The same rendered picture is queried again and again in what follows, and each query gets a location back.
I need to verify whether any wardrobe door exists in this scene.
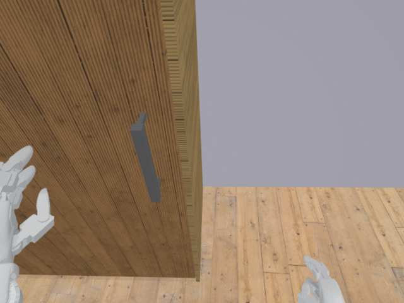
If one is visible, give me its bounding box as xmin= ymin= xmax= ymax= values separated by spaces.
xmin=0 ymin=0 xmax=195 ymax=278

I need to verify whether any handle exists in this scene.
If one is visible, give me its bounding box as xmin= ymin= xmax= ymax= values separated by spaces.
xmin=130 ymin=112 xmax=161 ymax=203

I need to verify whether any robot right hand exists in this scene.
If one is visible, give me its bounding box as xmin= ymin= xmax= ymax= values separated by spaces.
xmin=297 ymin=256 xmax=345 ymax=303

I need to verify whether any left robot forearm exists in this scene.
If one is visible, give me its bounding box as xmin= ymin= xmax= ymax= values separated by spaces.
xmin=0 ymin=261 xmax=23 ymax=303

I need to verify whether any robot left hand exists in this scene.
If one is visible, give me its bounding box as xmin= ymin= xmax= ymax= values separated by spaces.
xmin=0 ymin=145 xmax=54 ymax=262

